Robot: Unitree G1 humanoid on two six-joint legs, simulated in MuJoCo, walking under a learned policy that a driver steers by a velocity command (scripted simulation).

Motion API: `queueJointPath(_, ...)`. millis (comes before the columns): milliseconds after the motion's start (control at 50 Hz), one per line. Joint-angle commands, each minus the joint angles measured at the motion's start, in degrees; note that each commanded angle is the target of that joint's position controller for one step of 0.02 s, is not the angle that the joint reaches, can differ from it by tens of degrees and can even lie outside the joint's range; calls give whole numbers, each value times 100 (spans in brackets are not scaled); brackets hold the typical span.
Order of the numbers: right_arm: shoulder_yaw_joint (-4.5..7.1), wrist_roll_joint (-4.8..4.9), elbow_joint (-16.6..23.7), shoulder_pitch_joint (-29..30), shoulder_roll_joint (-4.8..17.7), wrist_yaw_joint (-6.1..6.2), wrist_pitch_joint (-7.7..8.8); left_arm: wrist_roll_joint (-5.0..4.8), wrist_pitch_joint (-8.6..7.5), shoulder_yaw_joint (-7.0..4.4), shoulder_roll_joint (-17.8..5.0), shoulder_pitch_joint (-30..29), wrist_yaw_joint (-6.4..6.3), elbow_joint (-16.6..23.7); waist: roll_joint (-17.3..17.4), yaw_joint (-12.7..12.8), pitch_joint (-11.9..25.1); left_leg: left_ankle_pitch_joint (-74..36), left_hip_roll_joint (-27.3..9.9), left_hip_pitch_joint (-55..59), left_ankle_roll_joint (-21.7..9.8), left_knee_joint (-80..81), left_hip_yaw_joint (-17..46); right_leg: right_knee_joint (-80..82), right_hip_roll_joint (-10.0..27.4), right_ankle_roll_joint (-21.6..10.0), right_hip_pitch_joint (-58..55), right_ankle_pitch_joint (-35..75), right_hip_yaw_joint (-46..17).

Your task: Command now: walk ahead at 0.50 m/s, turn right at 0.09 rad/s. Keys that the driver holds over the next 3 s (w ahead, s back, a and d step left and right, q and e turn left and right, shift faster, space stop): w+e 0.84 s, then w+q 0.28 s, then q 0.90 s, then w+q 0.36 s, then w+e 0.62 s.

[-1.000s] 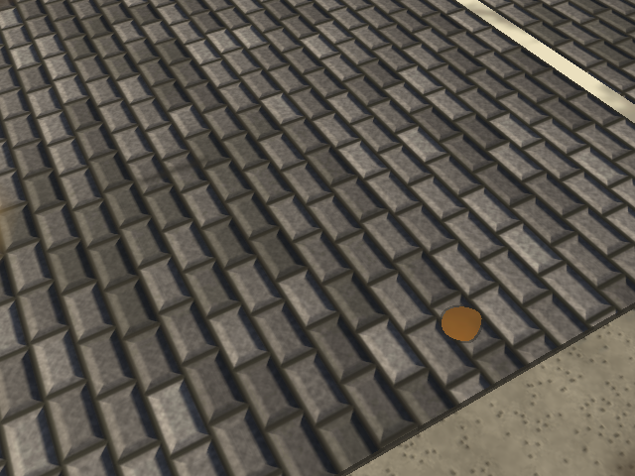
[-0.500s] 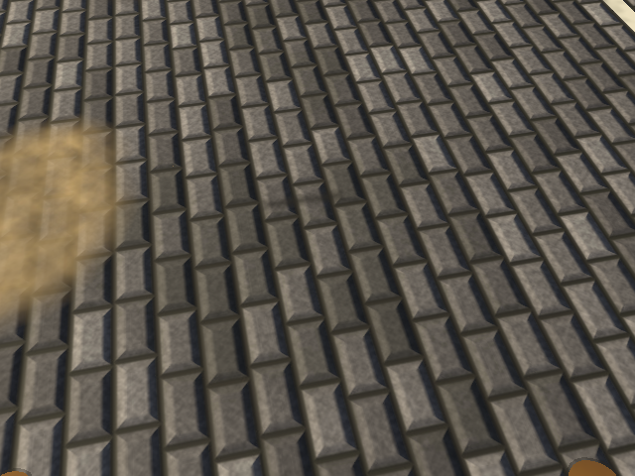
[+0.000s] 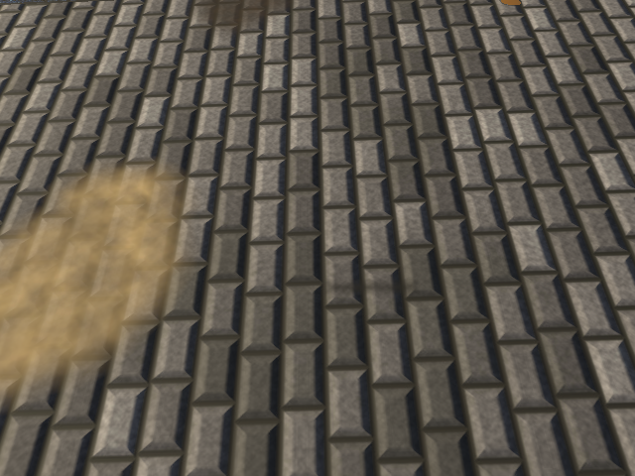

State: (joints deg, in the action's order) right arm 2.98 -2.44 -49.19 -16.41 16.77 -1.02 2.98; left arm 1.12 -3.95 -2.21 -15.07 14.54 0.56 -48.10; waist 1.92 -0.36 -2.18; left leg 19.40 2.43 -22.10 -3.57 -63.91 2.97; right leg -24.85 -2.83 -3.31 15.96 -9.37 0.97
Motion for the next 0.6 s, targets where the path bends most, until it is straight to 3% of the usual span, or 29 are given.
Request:
queueJointPath(20, -5, -75, 316, -249, 225, -60, -5, -85, -133, -127, -583, 441, 32, 20, -754, -103, 323, -104, -396, -829, 205, 324, -59, 1211, 1326, -1010, -867, 1440, -1776)
queueJointPath(100, -153, -21, 677, 794, 73, -79, -10, -97, -65, -198, -715, 737, -7, -127, -737, 80, -10, -712, -522, -940, 479, 1690, -285, 1526, 1144, -1041, -489, 898, -1561)
queueJointPath(180, -217, 74, 899, 1493, 102, -60, 34, -74, -26, -273, -831, 1023, 15, -189, -707, 305, 26, -1314, -361, -461, 566, 2696, -371, 1340, 1083, -891, -458, 1018, -1573)
queueJointPath(240, -189, 117, 1000, 1562, 216, 5, 99, -47, 10, -328, -919, 1043, 7, -162, -738, 263, 103, -1129, -265, -1, 504, 3108, -291, 937, 1181, -766, -533, 1171, -1853)
queueJointPath(280, -130, 104, 849, 979, 311, 59, 181, -61, 40, -366, -969, 861, -24, -96, -612, -68, 214, -1065, -180, 929, 396, 3745, -267, 380, 1057, -589, -318, 979, -1966)
queueJointPath(300, -42, 43, 699, 425, 543, 127, 260, -82, 15, -342, -842, 854, -16, -58, -305, -284, 520, -910, -411, 1822, 247, 4004, -6, -400, 733, -440, -6, 886, -1798)
queueJointPath(320, 75, -88, 654, -456, 1000, 215, 312, -138, -38, -244, -461, 733, 0, 156, 492, -671, 1241, 200, -1721, 2878, -54, 4360, 1266, -1973, 306, -261, 542, 10, -1227)
queueJointPath(340, 212, -61, 602, -578, 1483, 237, 194, -234, -4, -188, -180, 1111, -12, 368, 1658, -450, 1415, 1301, -2767, 3468, -558, 5123, 3324, -3183, -390, -145, 1999, -2231, -461)
queueJointPath(360, 153, -15, 651, -297, 1015, 223, 121, -68, 113, -260, -593, 1165, -48, 186, 845, -259, 889, 1762, -2723, 2915, -689, 5139, 3428, -3885, 102, -190, 2358, -2094, -522)
queueJointPath(380, 40, 34, 742, 42, 546, 193, 130, -13, 150, -281, -593, 935, 8, 136, 293, -163, 390, 1318, -2404, 2411, -613, 5170, 2703, -4007, 304, -187, 2350, -1570, -594)
queueJointPath(400, -10, 44, 737, 214, 340, 168, 162, -5, 169, -265, -459, 782, 58, 148, 209, -76, 165, 355, -2143, 2043, -530, 5278, 1953, -3925, 463, -116, 2221, -1215, -559)
queueJointPath(420, -36, 53, 706, 239, 244, 177, 200, 40, 217, -277, -433, 673, 99, 168, 357, -22, 99, -277, -1940, 1873, -444, 5346, 1405, -3852, 570, -50, 2131, -1049, -487)
queueJointPath(460, -27, 97, 593, 110, 238, 179, 288, 93, 319, -271, -378, 556, 175, 231, 497, 39, 133, -1319, -1728, 1787, -391, 5387, 731, -3919, 614, 69, 2071, -741, -388)
queueJointPath(500, 8, 147, 482, -75, 283, 169, 350, 85, 374, -260, -331, 245, 229, 376, 386, 58, 167, -2061, -1733, 1910, -445, 5415, 327, -3942, 648, 144, 2303, -456, -358)
queueJointPath(600, 50, 126, 277, -347, 313, 154, 332, 87, 410, -176, -231, -689, 348, 745, 310, -45, -59, -2591, -1655, 2001, -481, 5515, -538, -3050, 714, 254, 2652, 360, -167)
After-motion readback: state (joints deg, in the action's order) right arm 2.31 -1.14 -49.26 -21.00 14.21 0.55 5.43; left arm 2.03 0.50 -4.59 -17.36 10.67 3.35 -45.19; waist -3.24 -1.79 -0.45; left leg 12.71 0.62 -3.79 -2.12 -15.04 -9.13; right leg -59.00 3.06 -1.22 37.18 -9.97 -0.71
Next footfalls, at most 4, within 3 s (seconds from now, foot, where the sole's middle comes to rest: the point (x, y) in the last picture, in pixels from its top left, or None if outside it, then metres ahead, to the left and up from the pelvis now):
0.30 left None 0.30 0.11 -0.78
0.82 right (436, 471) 0.49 -0.18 -0.78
1.36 left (417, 341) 0.79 -0.18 -0.78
1.92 right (497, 359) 0.74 -0.36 -0.78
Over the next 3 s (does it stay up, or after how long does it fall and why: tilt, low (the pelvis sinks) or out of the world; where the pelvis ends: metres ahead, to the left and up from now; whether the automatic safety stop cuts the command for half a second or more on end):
stays up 1.02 -0.12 -0.02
